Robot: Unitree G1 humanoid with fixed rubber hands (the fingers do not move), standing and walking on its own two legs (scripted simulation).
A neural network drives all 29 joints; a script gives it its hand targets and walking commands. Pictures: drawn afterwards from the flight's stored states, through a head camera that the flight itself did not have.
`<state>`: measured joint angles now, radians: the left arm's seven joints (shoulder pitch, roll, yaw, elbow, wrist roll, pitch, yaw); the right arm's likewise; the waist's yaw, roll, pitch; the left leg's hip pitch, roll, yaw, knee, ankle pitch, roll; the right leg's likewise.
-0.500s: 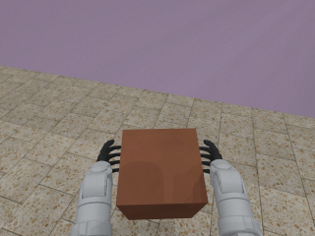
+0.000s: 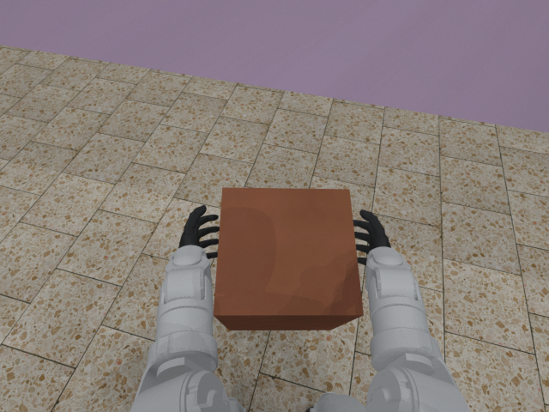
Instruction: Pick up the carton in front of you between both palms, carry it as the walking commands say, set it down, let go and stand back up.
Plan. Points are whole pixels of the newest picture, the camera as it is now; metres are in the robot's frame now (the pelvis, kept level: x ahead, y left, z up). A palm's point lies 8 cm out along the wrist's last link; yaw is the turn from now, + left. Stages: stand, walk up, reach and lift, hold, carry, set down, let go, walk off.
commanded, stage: set down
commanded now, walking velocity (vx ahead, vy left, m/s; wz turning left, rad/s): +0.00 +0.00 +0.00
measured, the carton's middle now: (282, 267) +0.36 -0.01 -0.10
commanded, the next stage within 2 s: none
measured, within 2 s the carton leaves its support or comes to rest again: neither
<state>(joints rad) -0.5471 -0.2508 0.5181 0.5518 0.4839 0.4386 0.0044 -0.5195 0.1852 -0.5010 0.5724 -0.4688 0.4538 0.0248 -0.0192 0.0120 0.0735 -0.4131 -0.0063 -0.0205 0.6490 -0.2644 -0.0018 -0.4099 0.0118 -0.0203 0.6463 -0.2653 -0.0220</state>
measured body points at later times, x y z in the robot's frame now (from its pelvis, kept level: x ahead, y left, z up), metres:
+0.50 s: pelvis -0.03 +0.00 -0.13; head +0.17 -0.02 +0.27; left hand +0.39 +0.11 -0.19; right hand +0.39 -0.19 -0.20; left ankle +0.05 +0.12 -0.72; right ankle +0.04 -0.11 -0.72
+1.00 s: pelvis -0.05 +0.00 -0.25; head +0.23 -0.05 +0.10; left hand +0.43 +0.07 -0.35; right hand +0.42 -0.22 -0.36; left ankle +0.05 +0.12 -0.72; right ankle +0.04 -0.11 -0.72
